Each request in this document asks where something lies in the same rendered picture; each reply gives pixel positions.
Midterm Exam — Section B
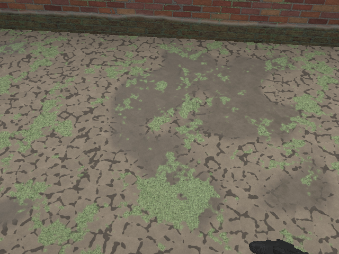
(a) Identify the right robot hand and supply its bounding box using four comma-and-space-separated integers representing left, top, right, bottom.
249, 239, 309, 254

